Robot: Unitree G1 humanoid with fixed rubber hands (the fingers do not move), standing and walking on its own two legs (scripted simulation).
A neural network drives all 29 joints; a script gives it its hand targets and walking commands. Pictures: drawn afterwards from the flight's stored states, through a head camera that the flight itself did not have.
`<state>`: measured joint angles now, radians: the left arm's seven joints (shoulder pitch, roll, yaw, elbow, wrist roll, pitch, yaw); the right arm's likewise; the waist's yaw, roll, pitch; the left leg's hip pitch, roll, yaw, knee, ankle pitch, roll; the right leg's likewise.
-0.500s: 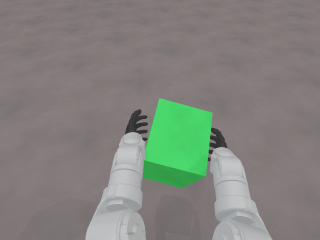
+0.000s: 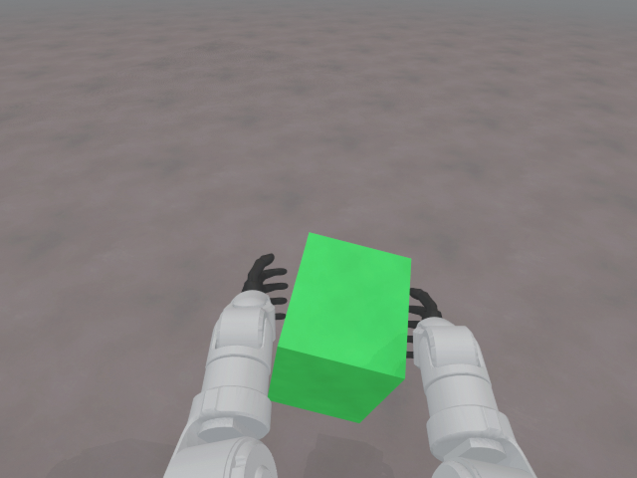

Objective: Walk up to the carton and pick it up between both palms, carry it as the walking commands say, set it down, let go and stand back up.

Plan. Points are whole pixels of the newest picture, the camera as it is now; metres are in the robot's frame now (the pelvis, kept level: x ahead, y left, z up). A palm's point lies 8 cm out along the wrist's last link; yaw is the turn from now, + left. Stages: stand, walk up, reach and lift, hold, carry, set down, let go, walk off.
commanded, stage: reach and lift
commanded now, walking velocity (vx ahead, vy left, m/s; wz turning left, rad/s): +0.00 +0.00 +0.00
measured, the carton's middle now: (335, 332) +0.36 +0.00 -0.02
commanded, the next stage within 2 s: hold in 0.92 s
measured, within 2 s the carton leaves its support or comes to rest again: neither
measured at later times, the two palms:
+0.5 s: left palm (256, 304) +0.33 +0.11 +0.08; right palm (432, 331) +0.31 -0.12 +0.06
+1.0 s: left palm (259, 308) +0.32 +0.11 +0.09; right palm (440, 342) +0.29 -0.13 +0.06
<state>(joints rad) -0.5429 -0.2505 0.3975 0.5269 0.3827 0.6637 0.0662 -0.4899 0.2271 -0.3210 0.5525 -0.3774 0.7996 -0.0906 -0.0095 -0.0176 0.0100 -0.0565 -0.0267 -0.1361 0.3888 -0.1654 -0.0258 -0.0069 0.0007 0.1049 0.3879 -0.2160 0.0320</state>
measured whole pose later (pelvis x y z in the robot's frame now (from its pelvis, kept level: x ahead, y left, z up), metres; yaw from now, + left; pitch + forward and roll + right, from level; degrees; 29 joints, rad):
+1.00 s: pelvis +0.00 +0.00 +0.00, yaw -1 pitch -9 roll +0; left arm -0.49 -0.23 0.30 0.45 0.34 0.70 0.05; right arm -0.42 0.21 -0.26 0.45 -0.33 0.81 -0.08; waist 0.00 -0.01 0.01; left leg -0.07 -0.01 -0.13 0.38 -0.15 -0.03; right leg -0.03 0.01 0.11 0.38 -0.20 0.03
